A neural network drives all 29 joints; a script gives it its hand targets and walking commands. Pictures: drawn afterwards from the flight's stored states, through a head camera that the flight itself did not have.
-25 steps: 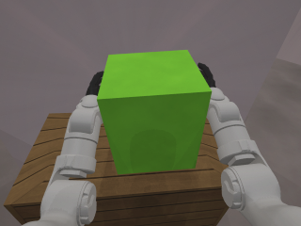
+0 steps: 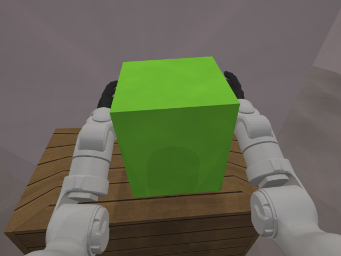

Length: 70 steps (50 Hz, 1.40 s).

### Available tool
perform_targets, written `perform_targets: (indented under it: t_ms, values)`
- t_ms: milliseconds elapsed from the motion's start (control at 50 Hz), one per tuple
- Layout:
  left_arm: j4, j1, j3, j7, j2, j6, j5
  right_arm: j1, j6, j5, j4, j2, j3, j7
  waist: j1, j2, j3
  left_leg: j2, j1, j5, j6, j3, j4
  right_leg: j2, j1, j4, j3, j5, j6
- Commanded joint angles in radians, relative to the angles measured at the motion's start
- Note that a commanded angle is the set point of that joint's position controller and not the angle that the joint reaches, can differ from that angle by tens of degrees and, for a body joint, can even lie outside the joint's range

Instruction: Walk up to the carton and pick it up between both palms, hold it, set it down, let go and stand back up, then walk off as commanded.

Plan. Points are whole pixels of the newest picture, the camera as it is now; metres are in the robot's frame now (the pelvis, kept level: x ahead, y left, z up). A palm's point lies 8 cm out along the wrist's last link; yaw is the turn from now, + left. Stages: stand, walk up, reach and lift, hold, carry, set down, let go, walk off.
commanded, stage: hold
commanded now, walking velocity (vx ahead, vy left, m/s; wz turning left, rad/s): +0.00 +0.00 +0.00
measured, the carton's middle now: (172, 127) +0.36 +0.00 +0.18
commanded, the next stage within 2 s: none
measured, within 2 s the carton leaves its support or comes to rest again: neither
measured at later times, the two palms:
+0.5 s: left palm (106, 112) +0.38 +0.16 +0.20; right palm (235, 103) +0.39 -0.14 +0.23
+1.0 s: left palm (106, 112) +0.38 +0.16 +0.20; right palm (235, 103) +0.39 -0.14 +0.23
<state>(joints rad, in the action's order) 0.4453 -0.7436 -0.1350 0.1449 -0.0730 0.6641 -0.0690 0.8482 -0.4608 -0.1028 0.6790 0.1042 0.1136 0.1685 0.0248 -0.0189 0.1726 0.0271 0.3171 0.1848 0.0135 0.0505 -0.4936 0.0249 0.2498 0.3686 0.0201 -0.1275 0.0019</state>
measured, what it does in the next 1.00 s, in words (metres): stands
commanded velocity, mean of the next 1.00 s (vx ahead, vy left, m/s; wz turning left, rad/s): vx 0.00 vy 0.00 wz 0.00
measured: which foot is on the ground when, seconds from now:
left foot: down 0.00-1.00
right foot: down 0.00-1.00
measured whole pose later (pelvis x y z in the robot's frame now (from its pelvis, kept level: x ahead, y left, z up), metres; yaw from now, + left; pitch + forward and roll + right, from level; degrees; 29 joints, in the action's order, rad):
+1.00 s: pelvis +0.00 +0.00 +0.00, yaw +0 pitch +0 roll -2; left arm 0.45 -0.74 -0.14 0.14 -0.07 0.66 -0.07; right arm 0.85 -0.46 -0.10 0.68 0.10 0.11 0.17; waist 0.02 -0.02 0.17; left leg 0.03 0.32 0.19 0.01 0.05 -0.49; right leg 0.02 0.25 0.37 0.02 -0.13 0.00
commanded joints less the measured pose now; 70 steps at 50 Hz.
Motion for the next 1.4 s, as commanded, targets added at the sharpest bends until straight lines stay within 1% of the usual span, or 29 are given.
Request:
perform_targets:
  t_ms: [0, 1380]
  values:
    - [-0.325, -1.017, 0.332, -0.176, 0.817, -0.09, 0.087, 0.869, 0.05, -0.255, -0.178, -0.783, -0.327, -0.105, 0.052, 0.131, 0.398, -0.046, -0.211, -0.066, 0.031, 0.014, 0.182, 0.031, -0.229, -0.055, -0.031, 0.034, 0.011]
    - [-0.316, -1.019, 0.325, -0.177, 0.814, -0.092, 0.084, 0.866, 0.051, -0.252, -0.165, -0.78, -0.319, -0.107, 0.051, 0.13, 0.39, -0.044, -0.206, -0.053, 0.03, 0.014, 0.186, 0.031, -0.231, -0.055, -0.032, 0.027, 0.01]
